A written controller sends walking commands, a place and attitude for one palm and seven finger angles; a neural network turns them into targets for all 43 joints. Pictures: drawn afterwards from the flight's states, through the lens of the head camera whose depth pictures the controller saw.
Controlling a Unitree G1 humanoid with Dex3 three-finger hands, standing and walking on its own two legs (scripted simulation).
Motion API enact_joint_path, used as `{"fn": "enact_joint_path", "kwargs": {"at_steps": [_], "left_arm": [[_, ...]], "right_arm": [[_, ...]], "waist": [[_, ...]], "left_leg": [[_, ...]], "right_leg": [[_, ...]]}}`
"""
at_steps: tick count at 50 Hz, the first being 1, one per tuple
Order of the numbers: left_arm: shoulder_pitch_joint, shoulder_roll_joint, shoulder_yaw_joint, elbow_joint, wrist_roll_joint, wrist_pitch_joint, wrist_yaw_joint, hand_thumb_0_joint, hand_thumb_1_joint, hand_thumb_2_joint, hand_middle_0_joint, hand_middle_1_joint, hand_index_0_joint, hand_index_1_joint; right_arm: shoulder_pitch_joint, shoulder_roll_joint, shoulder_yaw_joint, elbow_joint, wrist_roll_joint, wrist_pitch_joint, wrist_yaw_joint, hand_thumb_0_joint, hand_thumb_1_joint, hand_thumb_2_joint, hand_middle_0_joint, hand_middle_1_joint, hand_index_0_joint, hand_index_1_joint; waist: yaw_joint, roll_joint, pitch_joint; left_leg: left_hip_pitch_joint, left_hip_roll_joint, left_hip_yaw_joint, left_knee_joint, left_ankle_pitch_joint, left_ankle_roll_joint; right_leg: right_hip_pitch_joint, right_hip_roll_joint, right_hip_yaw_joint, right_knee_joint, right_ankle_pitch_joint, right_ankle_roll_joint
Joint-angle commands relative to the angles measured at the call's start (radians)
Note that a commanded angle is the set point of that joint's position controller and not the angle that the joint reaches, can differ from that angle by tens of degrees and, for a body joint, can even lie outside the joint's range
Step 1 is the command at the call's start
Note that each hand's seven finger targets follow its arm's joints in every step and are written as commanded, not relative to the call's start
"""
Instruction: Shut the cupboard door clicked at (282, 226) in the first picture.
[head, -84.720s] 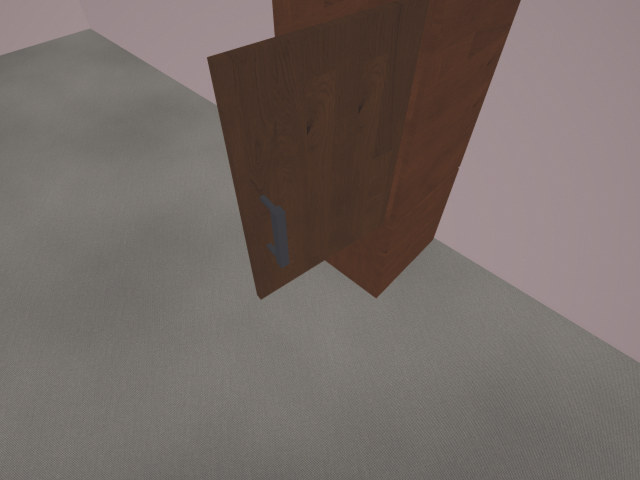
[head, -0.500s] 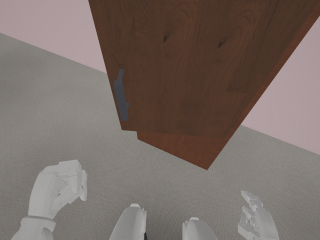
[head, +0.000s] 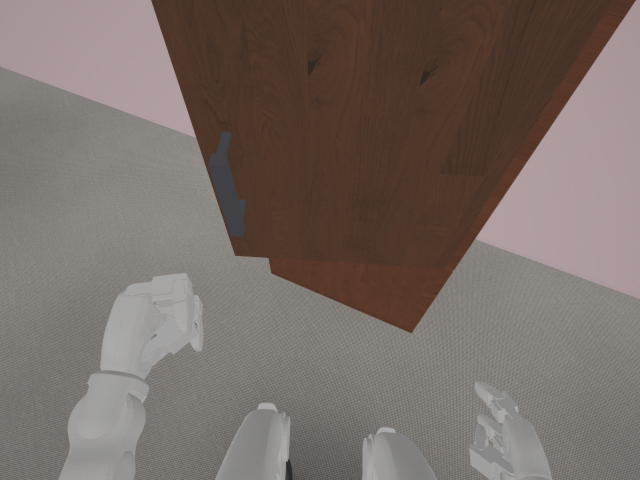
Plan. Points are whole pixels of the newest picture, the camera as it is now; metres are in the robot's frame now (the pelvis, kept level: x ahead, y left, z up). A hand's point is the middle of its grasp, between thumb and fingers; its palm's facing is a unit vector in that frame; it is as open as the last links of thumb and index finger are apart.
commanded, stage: bring the fist close to the handle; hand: left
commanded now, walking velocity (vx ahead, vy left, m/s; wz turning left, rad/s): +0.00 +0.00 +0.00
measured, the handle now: (231, 188) +0.49 +0.16 +0.03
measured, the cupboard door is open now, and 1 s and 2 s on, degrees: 21 21 10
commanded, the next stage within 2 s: push the door shut along its arc in 1.04 s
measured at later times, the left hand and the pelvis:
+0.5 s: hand (236, 267) +0.36 +0.13 +0.03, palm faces -0.05 -1.00 -0.02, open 3.1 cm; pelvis +0.00 +0.00 +0.00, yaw +0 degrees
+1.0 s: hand (244, 255) +0.38 +0.13 +0.03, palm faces -0.02 -1.00 -0.02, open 3.1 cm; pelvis +0.00 +0.00 +0.01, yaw -1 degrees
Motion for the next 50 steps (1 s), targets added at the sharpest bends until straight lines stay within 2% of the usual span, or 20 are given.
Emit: {"fn": "enact_joint_path", "kwargs": {"at_steps": [1, 5, 11, 14, 15, 17, 19, 20, 22, 23, 27, 32, 34, 36, 39, 43, 47, 48, 49, 50], "left_arm": [[-0.121, 0.116, 0.086, -0.142, -0.012, -0.066, 0.021, 0.000, 0.900, 0.900, -1.300, -1.500, -1.300, -1.500], [-0.189, 0.076, 0.037, -0.102, -0.003, -0.086, 0.019, 0.000, 0.900, 0.900, -1.300, -1.500, -1.300, -1.500], [-0.355, 0.080, 0.034, -0.008, 0.020, -0.117, 0.048, 0.000, 0.900, 0.900, -1.300, -1.500, -1.300, -1.500], [-0.439, 0.102, 0.055, 0.002, 0.034, -0.137, 0.070, 0.000, 0.900, 0.900, -1.300, -1.500, -1.300, -1.500], [-0.452, 0.078, 0.033, 0.021, 0.041, -0.138, 0.074, 0.000, 0.900, 0.900, -1.300, -1.500, -1.300, -1.500], [-0.484, 0.056, 0.011, 0.039, 0.050, -0.140, 0.088, 0.000, 0.900, 0.900, -1.300, -1.500, -1.300, -1.500], [-0.495, 0.073, 0.035, 0.084, 0.054, -0.131, 0.102, 0.000, 0.900, 0.900, -1.300, -1.500, -1.300, -1.500], [-0.509, 0.044, 0.008, 0.109, 0.061, -0.126, 0.105, 0.000, 0.900, 0.900, -1.300, -1.500, -1.300, -1.500], [-0.572, 0.049, 0.012, 0.156, 0.069, -0.122, 0.114, 0.000, 0.900, 0.900, -1.300, -1.500, -1.300, -1.500], [-0.592, 0.055, 0.023, 0.184, 0.073, -0.122, 0.121, 0.000, 0.900, 0.900, -1.300, -1.500, -1.300, -1.500], [-0.672, 0.054, 0.038, 0.235, 0.081, -0.150, 0.141, 0.000, 0.900, 0.900, -1.300, -1.500, -1.300, -1.500], [-0.771, 0.069, 0.058, 0.330, 0.093, -0.180, 0.147, 0.000, 0.900, 0.900, -1.300, -1.500, -1.300, -1.500], [-0.742, 0.090, 0.079, 0.345, 0.093, -0.186, 0.142, 0.000, 0.900, 0.900, -1.300, -1.500, -1.300, -1.500], [-0.734, 0.061, 0.060, 0.338, 0.087, -0.189, 0.135, 0.000, 0.900, 0.900, -1.300, -1.500, -1.300, -1.500], [-0.686, 0.067, 0.064, 0.299, 0.077, -0.192, 0.128, 0.000, 0.900, 0.900, -1.300, -1.500, -1.300, -1.500], [-0.698, 0.029, 0.021, 0.303, 0.082, -0.195, 0.130, 0.000, 0.900, 0.900, -1.300, -1.500, -1.300, -1.500], [-0.747, 0.068, 0.064, 0.338, 0.087, -0.221, 0.142, 0.000, 0.900, 0.900, -1.300, -1.500, -1.300, -1.500], [-0.783, 0.060, 0.049, 0.332, 0.089, -0.230, 0.142, 0.000, 0.900, 0.900, -1.300, -1.500, -1.300, -1.500], [-0.801, 0.089, 0.072, 0.318, 0.092, -0.240, 0.145, 0.000, 0.900, 0.900, -1.300, -1.500, -1.300, -1.500], [-0.795, 0.082, 0.071, 0.325, 0.093, -0.245, 0.145, 0.000, 0.900, 0.900, -1.300, -1.500, -1.300, -1.500]], "right_arm": [[0.010, -0.134, -0.063, -0.124, 0.003, -0.030, -0.006, 0.000, -0.900, -0.900, 0.200, 0.300, 0.200, 0.300], [0.013, -0.137, -0.065, -0.112, 0.001, -0.025, 0.000, 0.000, -0.900, -0.900, 0.200, 0.300, 0.200, 0.300], [0.025, -0.146, -0.069, -0.083, -0.004, -0.010, 0.001, 0.000, -0.900, -0.900, 0.200, 0.300, 0.200, 0.300], [0.032, -0.152, -0.074, -0.071, -0.007, -0.004, 0.000, 0.000, -0.900, -0.900, 0.200, 0.300, 0.200, 0.300], [0.028, -0.148, -0.074, -0.067, -0.007, -0.002, 0.004, 0.000, -0.900, -0.900, 0.200, 0.300, 0.200, 0.300], [0.033, -0.150, -0.076, -0.061, -0.008, 0.004, 0.010, 0.000, -0.900, -0.900, 0.200, 0.300, 0.200, 0.300], [0.052, -0.155, -0.079, -0.054, -0.010, 0.012, 0.012, 0.000, -0.900, -0.900, 0.200, 0.300, 0.200, 0.300], [0.047, -0.151, -0.078, -0.055, -0.010, 0.018, 0.015, 0.000, -0.900, -0.900, 0.200, 0.300, 0.200, 0.300], [0.052, -0.151, -0.077, -0.046, -0.010, 0.030, 0.016, 0.000, -0.900, -0.900, 0.200, 0.300, 0.200, 0.300], [0.054, -0.151, -0.076, -0.044, -0.011, 0.037, 0.018, 0.000, -0.900, -0.900, 0.200, 0.300, 0.200, 0.300], [0.065, -0.145, -0.078, -0.036, -0.017, 0.047, 0.021, 0.000, -0.900, -0.900, 0.200, 0.300, 0.200, 0.300], [0.082, -0.148, -0.080, -0.011, -0.023, 0.061, 0.027, 0.000, -0.900, -0.900, 0.200, 0.300, 0.200, 0.300], [0.089, -0.152, -0.082, -0.021, -0.021, 0.067, 0.030, 0.000, -0.900, -0.900, 0.200, 0.300, 0.200, 0.300], [0.088, -0.147, -0.083, -0.022, -0.021, 0.073, 0.036, 0.000, -0.900, -0.900, 0.200, 0.300, 0.200, 0.300], [0.096, -0.149, -0.088, -0.034, -0.016, 0.081, 0.039, 0.000, -0.900, -0.900, 0.200, 0.300, 0.200, 0.300], [0.089, -0.147, -0.089, -0.025, -0.013, 0.093, 0.038, 0.000, -0.900, -0.900, 0.200, 0.300, 0.200, 0.300], [0.083, -0.147, -0.086, -0.012, -0.017, 0.090, 0.028, 0.000, -0.900, -0.900, 0.200, 0.300, 0.200, 0.300], [0.077, -0.146, -0.085, -0.010, -0.020, 0.088, 0.027, 0.000, -0.900, -0.900, 0.200, 0.300, 0.200, 0.300], [0.085, -0.149, -0.086, -0.009, -0.018, 0.084, 0.025, 0.000, -0.900, -0.900, 0.200, 0.300, 0.200, 0.300], [0.078, -0.149, -0.086, -0.004, -0.022, 0.082, 0.025, 0.000, -0.900, -0.900, 0.200, 0.300, 0.200, 0.300]], "waist": [[-0.009, -0.034, -0.307], [-0.021, -0.008, -0.294], [-0.040, -0.040, -0.289], [-0.034, -0.014, -0.352], [-0.033, 0.019, -0.356], [-0.034, 0.031, -0.374], [-0.035, -0.010, -0.391], [-0.039, -0.004, -0.383], [-0.053, -0.021, -0.356], [-0.048, -0.023, -0.347], [-0.052, -0.028, -0.395], [-0.069, -0.038, -0.387], [-0.052, -0.024, -0.415], [-0.047, -0.005, -0.436], [-0.038, -0.008, -0.465], [-0.062, -0.045, -0.377], [-0.064, -0.073, -0.352], [-0.070, -0.051, -0.353], [-0.063, -0.019, -0.369], [-0.060, -0.012, -0.393]], "left_leg": [[0.279, -0.020, -0.043, -0.173, 0.216, 0.005], [0.299, -0.019, -0.048, -0.180, 0.212, 0.003], [0.288, -0.019, -0.051, -0.174, 0.180, 0.004], [0.326, -0.018, -0.056, -0.171, 0.211, 0.003], [0.353, -0.017, -0.055, -0.175, 0.221, -0.001], [0.392, -0.013, -0.064, -0.184, 0.240, -0.006], [0.387, -0.013, -0.070, -0.184, 0.261, -0.005], [0.387, -0.014, -0.063, -0.185, 0.264, -0.006], [0.368, -0.013, -0.060, -0.184, 0.232, -0.005], [0.355, -0.015, -0.058, -0.188, 0.217, -0.006], [0.353, -0.018, -0.047, -0.168, 0.254, -0.004], [0.324, -0.019, -0.043, -0.153, 0.247, -0.003], [0.331, -0.020, -0.043, -0.159, 0.262, -0.004], [0.361, -0.020, -0.039, -0.165, 0.287, -0.006], [0.387, -0.018, -0.040, -0.172, 0.329, -0.006], [0.365, -0.016, -0.036, -0.187, 0.265, -0.004], [0.311, -0.022, -0.031, -0.177, 0.201, 0.000], [0.307, -0.024, -0.030, -0.174, 0.184, 0.001], [0.329, -0.023, -0.037, -0.174, 0.193, 0.000], [0.348, -0.023, -0.037, -0.173, 0.207, -0.002]], "right_leg": [[0.165, 0.008, 0.104, -0.229, 0.291, 0.013], [0.130, 0.007, 0.093, -0.226, 0.285, 0.010], [0.096, 0.004, 0.094, -0.224, 0.248, 0.011], [0.092, 0.007, 0.090, -0.205, 0.273, 0.006], [0.074, 0.005, 0.086, -0.203, 0.282, 0.006], [0.055, 0.005, 0.075, -0.199, 0.291, 0.004], [0.075, 0.009, 0.071, -0.195, 0.313, 0.004], [0.073, 0.006, 0.072, -0.197, 0.324, 0.007], [0.059, 0.005, 0.075, -0.208, 0.301, 0.011], [0.064, 0.006, 0.077, -0.211, 0.288, 0.010], [0.088, 0.004, 0.089, -0.201, 0.342, 0.014], [0.075, 0.005, 0.094, -0.196, 0.347, 0.015], [0.093, 0.009, 0.094, -0.191, 0.359, 0.011], [0.101, 0.007, 0.092, -0.191, 0.385, 0.012], [0.125, 0.012, 0.089, -0.189, 0.423, 0.011], [0.097, 0.009, 0.087, -0.218, 0.368, 0.017], [0.093, 0.005, 0.102, -0.226, 0.309, 0.020], [0.085, 0.002, 0.105, -0.227, 0.290, 0.020], [0.074, 0.007, 0.100, -0.218, 0.288, 0.014], [0.072, 0.005, 0.101, -0.214, 0.303, 0.014]]}}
